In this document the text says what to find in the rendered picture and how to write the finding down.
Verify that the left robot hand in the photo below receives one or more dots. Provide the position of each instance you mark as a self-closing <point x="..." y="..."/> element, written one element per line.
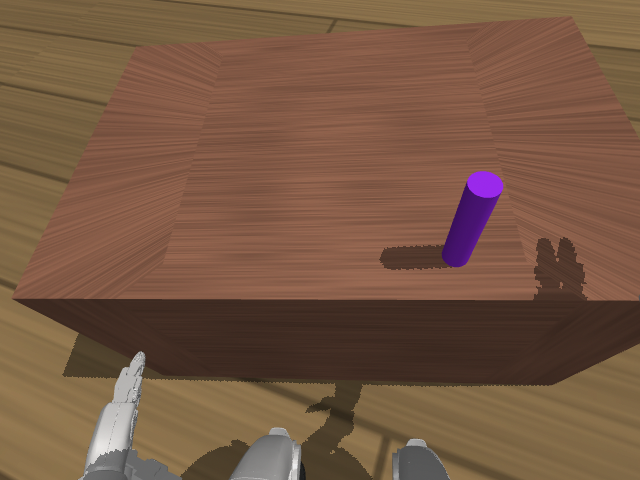
<point x="111" y="444"/>

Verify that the can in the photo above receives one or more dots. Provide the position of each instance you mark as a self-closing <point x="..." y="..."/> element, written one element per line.
<point x="478" y="200"/>

